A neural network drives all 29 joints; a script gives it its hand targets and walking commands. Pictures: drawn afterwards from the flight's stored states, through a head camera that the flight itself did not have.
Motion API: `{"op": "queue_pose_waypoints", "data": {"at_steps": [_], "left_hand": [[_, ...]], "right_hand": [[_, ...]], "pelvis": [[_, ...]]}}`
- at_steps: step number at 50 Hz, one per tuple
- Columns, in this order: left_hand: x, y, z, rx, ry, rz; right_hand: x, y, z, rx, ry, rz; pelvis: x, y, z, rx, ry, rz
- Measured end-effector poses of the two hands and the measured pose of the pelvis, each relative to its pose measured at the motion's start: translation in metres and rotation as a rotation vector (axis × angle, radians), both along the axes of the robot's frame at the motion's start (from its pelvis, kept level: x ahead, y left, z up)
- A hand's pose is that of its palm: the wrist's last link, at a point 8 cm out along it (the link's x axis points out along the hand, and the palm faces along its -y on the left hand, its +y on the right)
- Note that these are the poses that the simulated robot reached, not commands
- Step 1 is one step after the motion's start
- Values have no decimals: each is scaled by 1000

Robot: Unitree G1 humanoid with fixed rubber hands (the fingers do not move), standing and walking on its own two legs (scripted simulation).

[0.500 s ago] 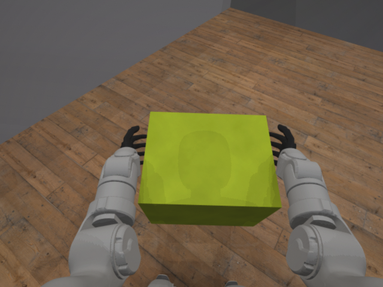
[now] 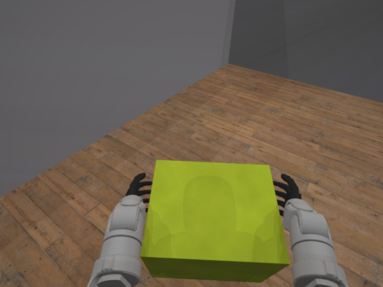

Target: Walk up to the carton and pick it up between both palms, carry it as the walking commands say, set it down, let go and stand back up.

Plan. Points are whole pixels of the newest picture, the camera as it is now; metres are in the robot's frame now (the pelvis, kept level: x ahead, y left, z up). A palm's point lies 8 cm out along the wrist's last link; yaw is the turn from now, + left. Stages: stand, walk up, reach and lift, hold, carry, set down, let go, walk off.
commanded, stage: reach and lift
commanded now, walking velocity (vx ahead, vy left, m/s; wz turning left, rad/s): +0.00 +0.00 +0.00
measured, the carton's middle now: (209, 222) +0.31 -0.02 -0.04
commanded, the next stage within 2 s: hold in 1.12 s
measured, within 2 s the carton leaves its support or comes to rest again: neither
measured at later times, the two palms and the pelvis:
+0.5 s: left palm (120, 222) +0.26 +0.18 +0.03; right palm (287, 210) +0.28 -0.17 +0.06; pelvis -0.03 +0.00 +0.00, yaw +0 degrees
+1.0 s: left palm (126, 216) +0.27 +0.17 +0.04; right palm (291, 216) +0.28 -0.18 +0.05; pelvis -0.02 +0.00 +0.00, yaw +0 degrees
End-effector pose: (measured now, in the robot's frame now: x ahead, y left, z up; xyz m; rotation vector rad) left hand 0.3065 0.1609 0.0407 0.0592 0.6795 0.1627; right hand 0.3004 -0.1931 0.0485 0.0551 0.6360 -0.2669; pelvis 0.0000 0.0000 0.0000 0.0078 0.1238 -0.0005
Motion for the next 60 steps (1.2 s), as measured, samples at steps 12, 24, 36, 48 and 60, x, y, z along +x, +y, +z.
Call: {"op": "queue_pose_waypoints", "data": {"at_steps": [12,24,36,48,60], "left_hand": [[-30,9,-1,-10,10,17],[-44,19,-5,-56,4,65],[-33,14,-10,-23,27,66],[-33,8,2,-9,0,58],[-43,10,4,-15,-12,59]], "right_hand": [[-27,8,1,22,13,3],[-22,20,16,21,-15,26],[-12,16,6,20,1,20],[-22,10,2,28,-10,3],[-34,12,5,18,-15,7]], "pelvis": [[-15,1,2,-1,-54,-1],[-28,5,1,-3,-71,0],[-20,4,2,-2,-61,-1],[-22,3,2,-2,-65,-1],[-32,5,1,-4,-78,-1]]}}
